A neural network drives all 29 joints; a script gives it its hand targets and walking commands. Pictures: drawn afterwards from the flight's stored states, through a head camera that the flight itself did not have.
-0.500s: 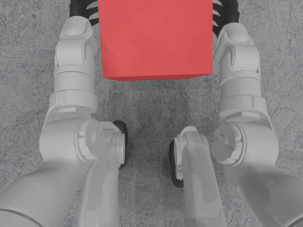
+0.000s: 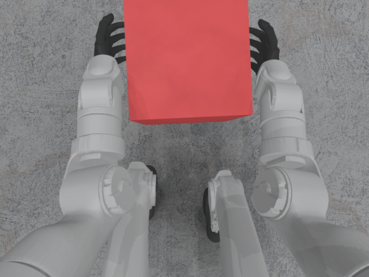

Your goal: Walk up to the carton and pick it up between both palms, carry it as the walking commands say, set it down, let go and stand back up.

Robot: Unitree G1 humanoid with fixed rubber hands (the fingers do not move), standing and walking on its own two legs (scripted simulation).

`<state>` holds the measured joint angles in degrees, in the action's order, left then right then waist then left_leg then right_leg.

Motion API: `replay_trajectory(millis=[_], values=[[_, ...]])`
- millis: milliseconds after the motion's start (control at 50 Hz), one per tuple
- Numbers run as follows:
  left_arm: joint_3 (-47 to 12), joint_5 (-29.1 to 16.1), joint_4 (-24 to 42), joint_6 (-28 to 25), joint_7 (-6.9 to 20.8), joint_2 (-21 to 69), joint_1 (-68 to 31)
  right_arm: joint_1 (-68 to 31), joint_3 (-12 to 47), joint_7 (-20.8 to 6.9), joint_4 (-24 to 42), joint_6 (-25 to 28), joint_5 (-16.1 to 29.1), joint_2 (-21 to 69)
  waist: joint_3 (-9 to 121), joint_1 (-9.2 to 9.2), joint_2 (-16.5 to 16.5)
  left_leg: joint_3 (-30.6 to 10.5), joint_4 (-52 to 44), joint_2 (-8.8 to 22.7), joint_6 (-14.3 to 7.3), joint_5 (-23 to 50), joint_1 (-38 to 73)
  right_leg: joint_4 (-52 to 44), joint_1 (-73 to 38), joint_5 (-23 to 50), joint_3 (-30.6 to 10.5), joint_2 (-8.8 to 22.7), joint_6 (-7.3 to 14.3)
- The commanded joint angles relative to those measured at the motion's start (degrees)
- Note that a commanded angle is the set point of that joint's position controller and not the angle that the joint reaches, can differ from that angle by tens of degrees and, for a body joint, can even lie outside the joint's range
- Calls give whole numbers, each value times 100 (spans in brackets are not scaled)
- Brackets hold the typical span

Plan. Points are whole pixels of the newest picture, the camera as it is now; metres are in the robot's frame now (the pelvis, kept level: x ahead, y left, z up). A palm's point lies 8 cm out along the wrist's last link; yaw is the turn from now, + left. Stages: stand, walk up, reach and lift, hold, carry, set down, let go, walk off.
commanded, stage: reach and lift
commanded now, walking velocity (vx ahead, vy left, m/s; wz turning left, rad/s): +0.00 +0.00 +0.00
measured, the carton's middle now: (186, 70) +0.51 +0.02 -0.13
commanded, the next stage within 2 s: none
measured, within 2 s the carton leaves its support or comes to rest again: neither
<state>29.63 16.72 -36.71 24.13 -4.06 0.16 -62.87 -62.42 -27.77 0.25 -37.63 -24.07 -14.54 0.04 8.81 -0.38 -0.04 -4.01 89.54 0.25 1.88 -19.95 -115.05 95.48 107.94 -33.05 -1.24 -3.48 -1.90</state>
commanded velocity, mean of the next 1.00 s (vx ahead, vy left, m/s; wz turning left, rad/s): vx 0.00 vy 0.00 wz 0.00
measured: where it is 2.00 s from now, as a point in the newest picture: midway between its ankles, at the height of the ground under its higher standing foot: (180, 212)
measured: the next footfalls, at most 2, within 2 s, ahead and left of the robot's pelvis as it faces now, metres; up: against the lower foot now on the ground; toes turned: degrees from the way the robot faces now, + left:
none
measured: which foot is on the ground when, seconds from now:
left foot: down 0.00-1.00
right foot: down 0.00-1.00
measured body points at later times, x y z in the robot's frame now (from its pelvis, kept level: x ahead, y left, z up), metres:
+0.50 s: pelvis +0.01 +0.01 +0.06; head +0.25 +0.03 +0.44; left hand +0.49 +0.18 +0.00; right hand +0.50 -0.12 +0.01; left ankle +0.14 +0.14 -0.49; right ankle +0.07 -0.13 -0.49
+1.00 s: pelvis +0.03 +0.01 +0.12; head +0.22 +0.03 +0.53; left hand +0.46 +0.18 +0.07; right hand +0.48 -0.12 +0.08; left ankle +0.14 +0.14 -0.49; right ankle +0.07 -0.13 -0.49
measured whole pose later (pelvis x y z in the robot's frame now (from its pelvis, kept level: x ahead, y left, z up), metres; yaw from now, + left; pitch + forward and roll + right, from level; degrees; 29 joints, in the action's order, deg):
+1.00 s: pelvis +0.03 +0.01 +0.12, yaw +1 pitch +35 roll -3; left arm 27.1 17.8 -30.3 23.6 -3.6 6.6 -44.7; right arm -44.2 -27.6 -1.7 -31.7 -22.9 -16.3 6.0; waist 10.7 -0.3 -0.3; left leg -3.8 65.5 0.3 1.2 -16.3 -84.1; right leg 69.4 77.1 -27.2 -1.6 -2.6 -1.5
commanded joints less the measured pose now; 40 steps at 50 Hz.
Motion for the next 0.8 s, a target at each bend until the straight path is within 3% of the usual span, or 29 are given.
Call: replay_trajectory(millis=[0,780], values=[[-3002,-1077,-507,-30,1727,5904,-3421,-3830,2845,-1651,-123,187,1109,5572,6047,35,206,804,-425,-850,-30,1253,5190,-1423,-1754,1362,577,-735,79],[-3473,-963,-194,-66,1899,6440,-1739,-2216,3143,-1882,121,256,938,6115,5066,35,198,508,-2289,-812,-56,1488,7051,-3198,-3477,1712,357,-694,164]])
